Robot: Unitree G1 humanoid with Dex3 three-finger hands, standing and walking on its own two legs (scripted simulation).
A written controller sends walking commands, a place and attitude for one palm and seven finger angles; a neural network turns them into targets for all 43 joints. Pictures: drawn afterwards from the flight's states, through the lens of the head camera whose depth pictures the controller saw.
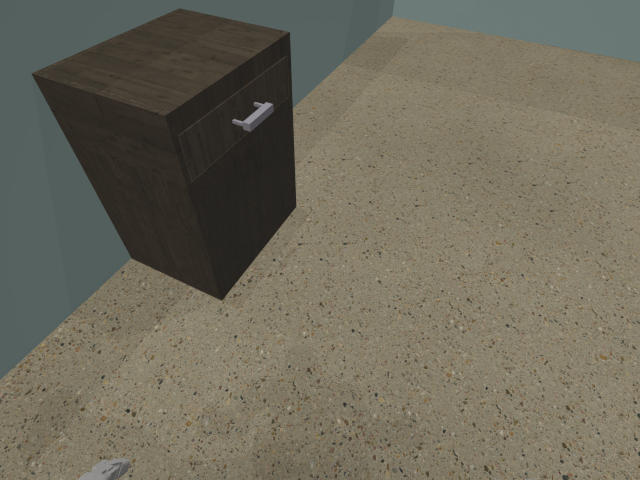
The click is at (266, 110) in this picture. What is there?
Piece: drawer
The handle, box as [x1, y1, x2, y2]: [232, 102, 273, 131]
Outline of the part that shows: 272,104 267,102 264,104 254,102 254,105 259,107 258,109 243,121 233,119 232,122 241,125 243,129 250,131 273,111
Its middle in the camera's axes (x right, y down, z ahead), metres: -0.21 -0.37 +1.16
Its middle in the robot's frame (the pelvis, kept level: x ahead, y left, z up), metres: +1.09 +0.26 -0.14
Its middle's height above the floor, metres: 0.63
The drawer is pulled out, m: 0.00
